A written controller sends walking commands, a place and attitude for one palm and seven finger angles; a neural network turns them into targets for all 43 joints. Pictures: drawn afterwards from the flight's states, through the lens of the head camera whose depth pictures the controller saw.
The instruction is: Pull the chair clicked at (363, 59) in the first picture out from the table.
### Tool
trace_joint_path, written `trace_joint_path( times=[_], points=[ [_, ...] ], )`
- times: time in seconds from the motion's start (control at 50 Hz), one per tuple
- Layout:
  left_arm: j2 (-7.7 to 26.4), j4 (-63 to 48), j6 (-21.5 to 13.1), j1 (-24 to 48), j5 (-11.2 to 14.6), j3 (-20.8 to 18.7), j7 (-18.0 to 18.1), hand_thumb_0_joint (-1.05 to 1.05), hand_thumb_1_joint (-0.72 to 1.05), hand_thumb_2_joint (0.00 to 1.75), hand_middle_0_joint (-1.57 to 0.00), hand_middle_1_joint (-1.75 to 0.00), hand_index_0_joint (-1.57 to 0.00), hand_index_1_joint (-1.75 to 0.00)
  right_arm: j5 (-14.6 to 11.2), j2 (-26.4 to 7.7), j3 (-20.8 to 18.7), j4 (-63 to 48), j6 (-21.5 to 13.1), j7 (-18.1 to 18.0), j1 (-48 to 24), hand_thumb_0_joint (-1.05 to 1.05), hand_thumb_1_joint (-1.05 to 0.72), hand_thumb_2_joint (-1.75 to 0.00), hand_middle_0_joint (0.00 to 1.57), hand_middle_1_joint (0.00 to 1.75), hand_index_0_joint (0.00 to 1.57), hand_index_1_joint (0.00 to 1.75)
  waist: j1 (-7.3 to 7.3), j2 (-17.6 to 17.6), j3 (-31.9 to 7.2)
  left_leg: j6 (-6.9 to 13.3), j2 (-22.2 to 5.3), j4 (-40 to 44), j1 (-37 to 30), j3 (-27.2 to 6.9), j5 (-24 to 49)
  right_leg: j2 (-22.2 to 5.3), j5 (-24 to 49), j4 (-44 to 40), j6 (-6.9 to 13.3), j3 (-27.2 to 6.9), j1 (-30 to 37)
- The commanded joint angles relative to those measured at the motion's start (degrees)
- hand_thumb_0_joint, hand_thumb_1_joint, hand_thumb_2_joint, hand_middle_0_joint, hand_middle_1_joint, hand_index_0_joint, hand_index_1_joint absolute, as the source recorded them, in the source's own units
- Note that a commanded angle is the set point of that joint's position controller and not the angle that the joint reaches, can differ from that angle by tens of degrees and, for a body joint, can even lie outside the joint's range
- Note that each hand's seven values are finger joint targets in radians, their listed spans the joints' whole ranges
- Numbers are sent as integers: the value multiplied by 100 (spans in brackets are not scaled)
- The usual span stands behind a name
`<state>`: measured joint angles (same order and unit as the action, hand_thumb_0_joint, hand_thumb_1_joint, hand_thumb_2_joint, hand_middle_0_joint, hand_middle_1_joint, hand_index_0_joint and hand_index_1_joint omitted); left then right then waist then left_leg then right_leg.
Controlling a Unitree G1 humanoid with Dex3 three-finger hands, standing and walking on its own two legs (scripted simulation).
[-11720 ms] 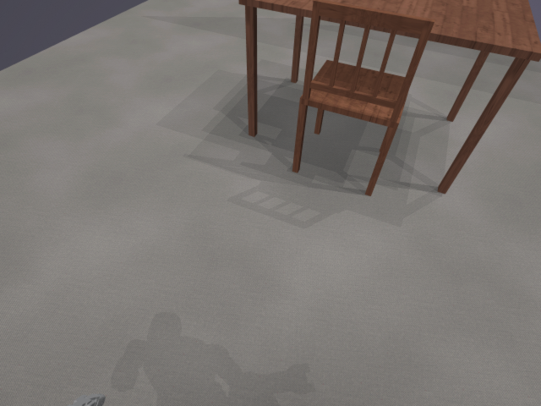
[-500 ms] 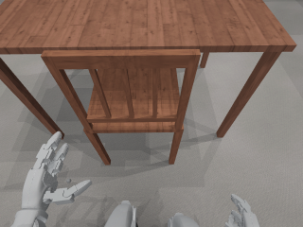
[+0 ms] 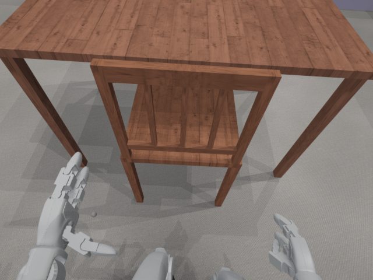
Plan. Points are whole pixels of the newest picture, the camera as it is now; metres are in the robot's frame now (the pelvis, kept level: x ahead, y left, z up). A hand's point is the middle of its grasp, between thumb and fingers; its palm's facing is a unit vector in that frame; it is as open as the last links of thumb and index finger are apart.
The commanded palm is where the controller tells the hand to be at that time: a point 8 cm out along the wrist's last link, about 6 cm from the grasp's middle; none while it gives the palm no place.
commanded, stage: raise the hand toward the chair's back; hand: left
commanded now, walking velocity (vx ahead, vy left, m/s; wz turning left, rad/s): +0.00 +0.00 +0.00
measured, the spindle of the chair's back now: (183, 119) +0.53 +0.05 -0.02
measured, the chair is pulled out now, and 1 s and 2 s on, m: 0.00 0.00 0.00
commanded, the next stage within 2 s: aim the fingers beside a spindle in 0.74 s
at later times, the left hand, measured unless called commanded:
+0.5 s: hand (89, 202) +0.25 +0.21 +0.04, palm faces +0.05 -1.00 -0.04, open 17.0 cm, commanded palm +0.23 +0.26 +0.05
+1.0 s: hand (104, 200) +0.26 +0.18 +0.04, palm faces +0.05 -1.00 -0.04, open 17.0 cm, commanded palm +0.24 +0.24 +0.04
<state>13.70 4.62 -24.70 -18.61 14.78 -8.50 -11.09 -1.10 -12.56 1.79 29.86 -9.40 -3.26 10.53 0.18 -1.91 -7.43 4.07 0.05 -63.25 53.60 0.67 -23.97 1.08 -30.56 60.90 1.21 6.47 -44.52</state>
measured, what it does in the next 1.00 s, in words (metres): stands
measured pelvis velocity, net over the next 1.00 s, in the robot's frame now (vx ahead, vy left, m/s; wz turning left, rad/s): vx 0.01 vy -0.02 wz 0.00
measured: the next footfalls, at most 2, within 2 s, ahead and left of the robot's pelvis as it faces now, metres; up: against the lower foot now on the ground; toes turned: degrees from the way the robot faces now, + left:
none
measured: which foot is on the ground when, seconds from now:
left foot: down 0.00-1.00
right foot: down 0.00-1.00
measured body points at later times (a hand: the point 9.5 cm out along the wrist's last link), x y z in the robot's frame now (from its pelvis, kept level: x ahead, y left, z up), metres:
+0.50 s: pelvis +0.01 +0.01 +0.01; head +0.07 +0.03 +0.45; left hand +0.24 +0.26 +0.04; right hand +0.17 -0.24 -0.07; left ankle +0.07 +0.07 -0.66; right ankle +0.00 -0.11 -0.66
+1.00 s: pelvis +0.01 -0.02 +0.00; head +0.08 -0.01 +0.45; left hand +0.25 +0.24 +0.04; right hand +0.19 -0.26 -0.08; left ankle +0.07 +0.07 -0.66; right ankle +0.00 -0.11 -0.66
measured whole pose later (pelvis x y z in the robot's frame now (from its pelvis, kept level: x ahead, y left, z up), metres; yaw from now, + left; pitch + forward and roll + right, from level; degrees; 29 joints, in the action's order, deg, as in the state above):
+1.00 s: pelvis +0.01 -0.02 +0.00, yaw +0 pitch +15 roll -3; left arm 14.3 8.3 -24.5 -14.3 15.7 -10.2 -12.8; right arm -1.3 -14.2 1.1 31.8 -9.6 -3.4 12.3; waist -0.5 -2.3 -7.3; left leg 2.6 -0.5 -63.0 53.3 -0.1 -24.6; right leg 1.8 -31.5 60.8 2.6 7.0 -44.3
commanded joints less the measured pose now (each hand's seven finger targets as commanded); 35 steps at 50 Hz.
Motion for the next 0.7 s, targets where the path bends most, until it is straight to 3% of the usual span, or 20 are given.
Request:
trace_joint_path(
  times=[0.0, 0.18, 0.3, 0.36, 0.48, 0.56, 0.68],
  points=[
    [696, -1286, -383, 498, 70, -422, -38, 0, -50, 30, -6, -8, -6, -8, -7, -965, -397, -755, -260, -62, -35, 0, -90, -90, 20, 30, 20, 30, -136, -375, -1234, -357, -252, 1318, -2141, -912, 442, 49, 603, -843, 67, -127, -381],
    [889, -1189, -192, 639, 117, -634, -142, 0, -50, 30, -6, -8, -6, -8, -36, -1022, -392, -723, -246, -73, 27, 0, -90, -90, 20, 30, 20, 30, -114, -394, -1234, -429, -263, 1480, -2274, -1008, 462, 66, 637, -919, 78, -103, -249],
    [829, -1114, -192, 598, 115, -589, -112, 0, -50, 30, -6, -8, -6, -8, -37, -1038, -401, -685, -284, -43, 57, 0, -90, -90, 20, 30, 20, 30, -122, -481, -1206, -449, -276, 1534, -2328, -1025, 436, 59, 618, -944, 71, -95, -250],
    [851, -949, -191, 517, 157, -654, -115, 0, -50, 30, -6, -8, -6, -8, -39, -1040, -417, -677, -291, -46, 65, 0, -90, -90, 20, 30, 20, 30, -110, -255, -1130, -383, -227, 1460, -2103, -890, 484, 76, 650, -1019, 78, -128, -107],
    [930, -1138, -294, 561, 114, -704, -42, 0, -50, 30, -6, -8, -6, -8, -29, -1033, -434, -695, -299, -21, 88, 0, -90, -90, 20, 30, 20, 30, -84, -467, -1263, -385, -224, 1375, -2189, -807, 748, 61, 765, -977, 81, -157, -86],
    [901, -1026, -313, 518, 112, -689, -15, 0, -50, 30, -6, -8, -6, -8, -26, -1017, -436, -643, -292, -17, 104, 0, -90, -90, 20, 30, 20, 30, -132, -290, -1193, -359, -225, 1322, -2096, -766, 777, 75, 803, -998, 74, -162, -71],
    [873, -998, -289, 588, 136, -640, -84, 0, -50, 30, -6, -8, -6, -8, -55, -1006, -428, -675, -284, -28, 77, 0, -90, -90, 20, 30, 20, 30, -149, -300, -1200, -297, -173, 1202, -1982, -629, 818, 53, 884, -1047, 56, -228, 2]
  ],
)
